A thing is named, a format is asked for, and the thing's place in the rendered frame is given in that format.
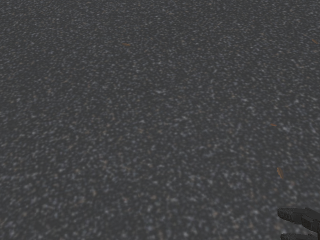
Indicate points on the robot right hand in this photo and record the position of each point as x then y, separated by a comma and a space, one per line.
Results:
307, 217

